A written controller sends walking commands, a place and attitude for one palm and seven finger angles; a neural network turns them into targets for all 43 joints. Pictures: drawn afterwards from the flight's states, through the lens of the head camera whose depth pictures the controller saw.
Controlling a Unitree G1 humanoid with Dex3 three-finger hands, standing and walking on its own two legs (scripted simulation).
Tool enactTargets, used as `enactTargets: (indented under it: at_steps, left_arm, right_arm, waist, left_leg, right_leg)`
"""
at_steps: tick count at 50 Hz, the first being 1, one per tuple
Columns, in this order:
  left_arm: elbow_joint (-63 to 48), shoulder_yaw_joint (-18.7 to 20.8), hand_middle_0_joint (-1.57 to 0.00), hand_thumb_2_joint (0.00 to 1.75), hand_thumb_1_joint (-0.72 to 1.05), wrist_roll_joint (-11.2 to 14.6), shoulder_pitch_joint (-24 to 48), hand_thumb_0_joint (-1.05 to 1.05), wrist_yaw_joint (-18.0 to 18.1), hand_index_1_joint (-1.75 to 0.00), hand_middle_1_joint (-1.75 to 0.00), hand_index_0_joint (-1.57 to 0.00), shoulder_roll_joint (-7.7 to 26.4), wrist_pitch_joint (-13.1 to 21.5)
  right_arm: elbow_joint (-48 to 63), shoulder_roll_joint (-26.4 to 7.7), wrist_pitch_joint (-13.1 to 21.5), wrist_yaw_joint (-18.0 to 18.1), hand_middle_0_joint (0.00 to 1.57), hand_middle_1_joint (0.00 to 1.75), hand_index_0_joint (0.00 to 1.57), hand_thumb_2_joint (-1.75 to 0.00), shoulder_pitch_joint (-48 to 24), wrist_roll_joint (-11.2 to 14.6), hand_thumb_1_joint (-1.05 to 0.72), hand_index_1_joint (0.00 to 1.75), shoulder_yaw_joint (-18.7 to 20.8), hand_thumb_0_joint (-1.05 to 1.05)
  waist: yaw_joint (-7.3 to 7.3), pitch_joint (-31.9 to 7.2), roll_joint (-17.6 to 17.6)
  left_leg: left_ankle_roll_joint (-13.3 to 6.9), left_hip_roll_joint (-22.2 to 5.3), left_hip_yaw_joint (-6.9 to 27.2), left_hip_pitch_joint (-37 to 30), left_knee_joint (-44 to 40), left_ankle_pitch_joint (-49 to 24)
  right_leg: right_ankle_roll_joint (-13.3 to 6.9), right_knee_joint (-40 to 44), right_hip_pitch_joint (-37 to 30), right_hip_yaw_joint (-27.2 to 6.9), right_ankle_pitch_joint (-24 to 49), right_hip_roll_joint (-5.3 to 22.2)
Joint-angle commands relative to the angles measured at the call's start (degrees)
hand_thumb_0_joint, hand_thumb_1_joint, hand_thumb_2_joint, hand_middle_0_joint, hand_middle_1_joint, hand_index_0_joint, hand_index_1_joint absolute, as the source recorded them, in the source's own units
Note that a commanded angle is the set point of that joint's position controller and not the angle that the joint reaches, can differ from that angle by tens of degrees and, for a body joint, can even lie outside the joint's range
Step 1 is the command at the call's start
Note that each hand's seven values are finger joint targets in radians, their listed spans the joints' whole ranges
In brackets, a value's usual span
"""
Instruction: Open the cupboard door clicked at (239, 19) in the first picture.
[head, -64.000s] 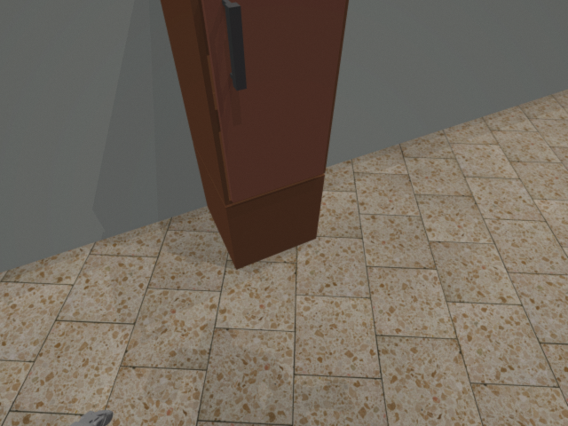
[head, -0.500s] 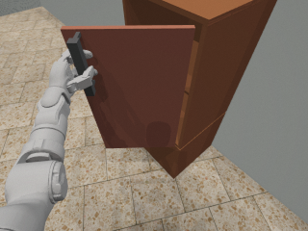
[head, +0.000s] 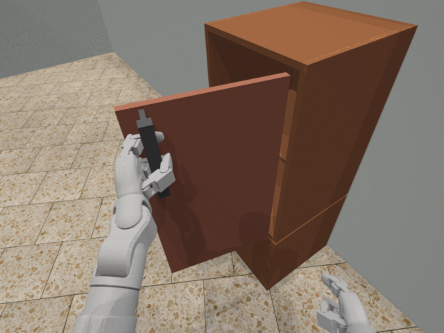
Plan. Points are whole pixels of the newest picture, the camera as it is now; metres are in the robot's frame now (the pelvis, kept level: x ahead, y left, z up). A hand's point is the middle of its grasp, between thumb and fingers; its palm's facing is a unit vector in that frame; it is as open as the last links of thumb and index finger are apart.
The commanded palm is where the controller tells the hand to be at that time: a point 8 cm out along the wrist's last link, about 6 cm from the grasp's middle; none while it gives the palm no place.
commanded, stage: pull the door open along its arc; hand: left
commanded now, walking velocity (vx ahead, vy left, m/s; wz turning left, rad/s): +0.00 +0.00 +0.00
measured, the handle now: (153, 155) +0.39 +0.16 +0.16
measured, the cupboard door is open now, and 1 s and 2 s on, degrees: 76 97 100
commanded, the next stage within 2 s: open thumb and fingers to let go in 0.40 s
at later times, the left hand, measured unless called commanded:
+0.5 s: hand (213, 214) +0.25 +0.03 +0.16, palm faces +0.23 -0.97 +0.00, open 6.6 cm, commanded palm +0.22 +0.08 +0.16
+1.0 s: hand (203, 211) +0.26 +0.05 +0.16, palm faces +0.27 -0.96 +0.01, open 12.2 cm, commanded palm +0.22 +0.08 +0.16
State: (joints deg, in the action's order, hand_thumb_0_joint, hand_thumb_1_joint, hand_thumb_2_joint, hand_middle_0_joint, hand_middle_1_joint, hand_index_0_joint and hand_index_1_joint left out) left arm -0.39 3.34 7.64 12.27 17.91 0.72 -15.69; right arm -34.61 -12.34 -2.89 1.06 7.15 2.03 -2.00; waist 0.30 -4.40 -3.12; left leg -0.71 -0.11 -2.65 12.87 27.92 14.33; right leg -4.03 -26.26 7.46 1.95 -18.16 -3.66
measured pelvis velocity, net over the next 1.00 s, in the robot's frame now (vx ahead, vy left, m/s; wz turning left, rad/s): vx -0.02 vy -0.02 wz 0.05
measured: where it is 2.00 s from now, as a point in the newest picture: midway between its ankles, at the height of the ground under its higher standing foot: outside the picture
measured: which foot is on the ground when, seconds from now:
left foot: down 0.00-1.00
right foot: down 0.00-1.00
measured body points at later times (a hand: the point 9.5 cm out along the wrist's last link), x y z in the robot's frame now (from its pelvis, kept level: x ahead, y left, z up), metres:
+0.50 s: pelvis -0.01 -0.03 +0.00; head -0.05 -0.07 +0.44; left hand +0.23 +0.08 +0.16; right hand +0.19 -0.22 -0.10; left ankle +0.01 +0.11 -0.74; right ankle -0.04 -0.07 -0.74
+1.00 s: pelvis -0.02 -0.02 +0.00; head -0.05 -0.05 +0.44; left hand +0.24 +0.10 +0.16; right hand +0.20 -0.20 -0.09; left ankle +0.01 +0.11 -0.74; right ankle -0.04 -0.07 -0.74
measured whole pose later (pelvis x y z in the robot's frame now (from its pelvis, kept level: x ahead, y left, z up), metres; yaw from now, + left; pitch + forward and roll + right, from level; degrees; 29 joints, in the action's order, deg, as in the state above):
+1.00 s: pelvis -0.02 -0.02 +0.00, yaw +3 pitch -4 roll +0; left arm -17.2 -16.5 1.1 -1.9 27.8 -4.6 -19.4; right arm -36.3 -10.5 -5.9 0.1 5.3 0.0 -2.0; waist 1.6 -1.3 -4.4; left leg 0.6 0.0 1.4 11.5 29.8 13.9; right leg -5.3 -27.2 4.8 5.1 -18.5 -4.2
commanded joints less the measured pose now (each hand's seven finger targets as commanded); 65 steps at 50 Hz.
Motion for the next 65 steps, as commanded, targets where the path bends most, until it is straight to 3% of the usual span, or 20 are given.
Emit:
enactTargets:
  at_steps: [1,2,6,13,18,20,24,25,28,30,38,41,45,47,48,55,62,65]
  left_arm:
    - [-18.29,-2.12,-0.4,0.9,0.9,-5.06,9.52,0.0,8.24,-1.35,-1.35,-0.4,2.31,-2.09]
    - [-19.55,-3.76,-0.4,0.9,0.9,-5.63,10.98,0.0,8.26,-1.35,-1.35,-0.4,1.69,-2.3]
    - [-22.3,-8.76,-0.4,0.9,0.9,-6.17,8.27,0.0,7.37,-1.35,-1.35,-0.4,-2.15,-2.66]
    - [-29.74,-15.42,-0.4,0.9,0.9,-6.87,-3.61,0.0,6.9,-1.35,-1.35,-0.4,-7.31,-2.27]
    - [-35.38,-19.36,-0.4,0.9,0.9,-8.88,-11.88,0.0,8.71,-1.35,-1.35,-0.4,-8.96,-2.38]
    - [-37.18,-19.89,-0.4,0.9,0.9,-8.11,-16.05,0.0,9.17,-1.35,-1.35,-0.4,-9.25,-2.78]
    - [-34.06,-16.98,-0.4,0.9,0.9,-7.11,-6.68,0.0,11.32,-1.35,-1.35,-0.4,-7.25,-2.83]
    - [-31.64,-15.19,-0.4,0.9,0.9,-7.13,-1.38,0.0,11.9,-1.35,-1.35,-0.4,-5.34,-2.7]
    - [-28.26,-14.92,-0.38,0.81,0.69,-7.46,-0.23,0.0,11.77,-1.33,-1.33,-0.38,-6.14,-2.12]
    - [-28.49,-15.58,-0.38,0.75,0.55,-7.86,0.96,0.0,11.53,-1.31,-1.31,-0.38,-6.47,-1.64]
    - [-29.91,-16.87,-0.33,0.51,-0.01,-7.62,-1.52,0.0,9.69,-1.25,-1.25,-0.33,-7.77,-0.58]
    - [-29.59,-17.84,-0.32,0.42,-0.22,-7.84,-0.18,0.0,9.79,-1.23,-1.23,-0.32,-8.37,-0.5]
    - [-29.63,-17.99,-0.3,0.3,-0.5,-8.01,0.39,0.0,10.67,-1.2,-1.2,-0.3,-8.47,0.03]
    - [-30.24,-17.87,-0.3,0.3,-0.5,-7.93,-0.55,0.0,10.8,-1.2,-1.2,-0.3,-8.47,0.19]
    - [-30.1,-18.1,-0.29,0.3,-0.5,-7.79,-1.24,0.0,10.88,-1.15,-1.15,-0.29,-8.92,0.04]
    - [-28.06,-18.95,-0.23,0.3,-0.5,-8.27,2.55,0.0,12.35,-0.8,-0.8,-0.23,-9.84,-0.74]
    - [-27.09,-20.78,-0.18,0.3,-0.5,-8.44,3.0,0.0,13.87,-0.45,-0.45,-0.18,-12.68,-1.54]
    - [-27.64,-19.76,-0.15,0.3,-0.5,-8.47,2.67,0.0,14.61,-0.3,-0.3,-0.15,-11.84,-1.82]
  right_arm:
    - [7.77,-4.72,0.36,-0.03,0.2,0.3,0.2,-0.9,-8.27,-1.31,-0.9,0.3,1.69,0.0]
    - [7.65,-4.61,-0.02,0.07,0.2,0.3,0.2,-0.9,-8.58,-1.5,-0.9,0.3,1.55,0.0]
    - [7.8,-3.7,-1.16,0.3,0.2,0.3,0.2,-0.9,-10.19,-1.66,-0.9,0.3,1.33,0.0]
    - [9.23,-2.49,-1.57,-0.98,0.2,0.3,0.2,-0.9,-11.38,-1.86,-0.9,0.3,1.12,0.0]
    - [10.13,-1.89,-1.44,-2.23,0.2,0.3,0.2,-0.9,-11.82,-1.84,-0.9,0.3,1.31,0.0]
    - [10.37,-1.44,-1.65,-2.68,0.2,0.3,0.2,-0.9,-12.35,-1.62,-0.9,0.3,1.11,0.0]
    - [8.94,-1.32,-1.05,-1.92,0.2,0.3,0.2,-0.9,-13.79,-1.99,-0.9,0.3,0.64,0.0]
    - [7.73,-1.47,-0.95,-1.46,0.2,0.3,0.2,-0.9,-13.9,-1.91,-0.9,0.3,0.5,0.0]
    - [7.2,-1.35,-0.49,-0.82,0.2,0.3,0.2,-0.9,-14.46,-2.2,-0.9,0.3,0.61,0.0]
    - [6.99,-1.39,-0.3,-0.85,0.2,0.3,0.2,-0.9,-13.77,-2.24,-0.9,0.3,0.79,0.0]
    - [8.12,-1.44,-0.34,-0.65,0.2,0.3,0.2,-0.9,-12.53,-2.23,-0.9,0.3,0.92,0.0]
    - [7.99,-1.44,-0.46,-0.7,0.2,0.3,0.2,-0.9,-13.04,-1.95,-0.9,0.3,1.01,0.0]
    - [7.79,-1.31,0.26,-0.69,0.2,0.3,0.2,-0.9,-12.7,-2.17,-0.9,0.3,1.14,0.0]
    - [8.0,-1.26,0.23,-0.8,0.2,0.3,0.2,-0.9,-12.87,-2.18,-0.9,0.3,1.13,0.0]
    - [8.23,-1.17,0.24,-0.89,0.2,0.3,0.2,-0.9,-12.62,-2.23,-0.9,0.3,1.03,0.0]
    - [7.26,-1.14,0.25,-1.24,0.2,0.3,0.2,-0.9,-13.32,-2.16,-0.9,0.3,1.01,0.0]
    - [7.0,-0.96,0.47,-2.16,0.2,0.3,0.2,-0.9,-13.83,-2.27,-0.9,0.3,1.29,0.0]
    - [6.71,-0.9,0.39,-2.51,0.2,0.3,0.2,-0.9,-13.83,-2.3,-0.9,0.3,1.34,0.0]
  waist:
    - [1.95,-8.54,5.94]
    - [1.29,-8.49,7.13]
    - [1.05,-7.05,7.07]
    - [1.96,-7.04,7.39]
    - [2.52,-6.11,8.59]
    - [2.98,-5.04,7.96]
    - [2.62,-3.03,8.84]
    - [2.25,-1.82,9.56]
    - [2.64,-0.84,9.54]
    - [2.84,-2.14,8.8]
    - [2.51,-5.24,8.7]
    - [2.14,-4.12,7.0]
    - [2.26,-4.68,8.05]
    - [2.45,-5.18,7.84]
    - [2.62,-5.47,8.87]
    - [2.39,-3.74,6.75]
    - [2.39,-3.97,6.57]
    - [2.9,-4.73,6.27]
  left_leg:
    - [-0.71,-0.02,2.12,-7.95,-0.73,-18.39]
    - [-0.8,0.11,2.34,-8.21,-0.5,-18.33]
    - [-0.91,0.43,2.84,-8.82,-0.04,-17.14]
    - [-0.85,0.78,3.6,-8.57,1.12,-17.03]
    - [-0.78,0.89,3.71,-7.29,2.68,-15.32]
    - [-0.62,1.02,3.57,-6.68,3.19,-14.6]
    - [-0.71,1.73,3.88,-5.71,3.78,-11.39]
    - [-0.85,1.97,4.1,-5.24,3.51,-10.38]
    - [-0.94,2.13,4.3,-5.26,3.56,-9.47]
    - [-0.86,2.08,4.51,-6.09,2.82,-10.05]
    - [-1.04,1.81,4.04,-7.64,2.29,-13.06]
    - [-0.98,1.63,4.02,-7.9,2.48,-12.68]
    - [-0.95,1.7,4.1,-8.35,2.75,-12.42]
    - [-0.92,1.64,4.02,-8.49,2.78,-13.21]
    - [-0.89,1.66,4.09,-8.24,2.67,-13.41]
    - [-0.62,1.26,4.21,-8.5,2.61,-11.7]
    - [-0.32,0.38,4.29,-8.74,2.65,-11.62]
    - [-0.09,0.19,4.36,-8.81,2.58,-12.03]
  right_leg:
    - [3.4,3.84,-1.96,-2.01,29.28,4.47]
    - [3.69,3.85,-2.04,-2.33,30.87,4.79]
    - [3.77,4.56,-1.59,-2.95,31.07,5.26]
    - [3.95,3.51,-1.71,-2.94,33.03,5.62]
    - [3.86,3.3,-0.54,-3.52,30.61,5.78]
    - [3.84,3.98,-0.46,-3.77,30.45,5.91]
    - [4.57,6.41,1.11,-5.88,25.63,6.78]
    - [4.42,7.64,1.87,-6.4,22.31,6.87]
    - [4.36,9.41,2.77,-8.09,17.86,7.5]
    - [4.04,8.69,1.81,-7.16,18.17,7.23]
    - [4.68,6.02,-0.66,-5.51,28.43,6.9]
    - [4.04,5.88,0.86,-4.8,25.28,6.48]
    - [3.91,6.14,1.11,-4.4,23.32,6.17]
    - [3.88,5.52,0.76,-4.3,25.05,6.14]
    - [3.95,5.09,0.37,-3.84,25.66,6.03]
    - [2.65,5.94,3.05,-2.85,16.49,5.0]
    - [1.96,5.0,4.42,-1.43,12.95,4.08]
    - [1.63,4.82,3.92,-1.1,12.33,3.72]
